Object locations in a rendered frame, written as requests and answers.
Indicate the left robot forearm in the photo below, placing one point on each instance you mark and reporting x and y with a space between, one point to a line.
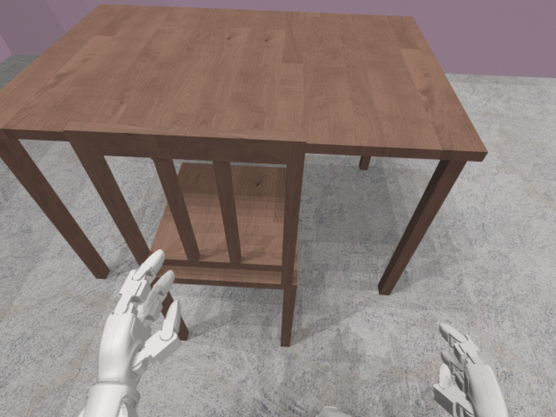
111 399

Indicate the robot right shin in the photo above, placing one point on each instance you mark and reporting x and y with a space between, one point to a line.
325 409

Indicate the robot right hand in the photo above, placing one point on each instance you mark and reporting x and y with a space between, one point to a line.
479 393

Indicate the chair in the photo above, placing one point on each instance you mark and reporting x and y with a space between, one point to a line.
224 225

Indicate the table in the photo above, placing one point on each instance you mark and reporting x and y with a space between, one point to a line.
358 85

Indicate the robot left hand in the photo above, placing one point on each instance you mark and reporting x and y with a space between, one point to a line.
127 328

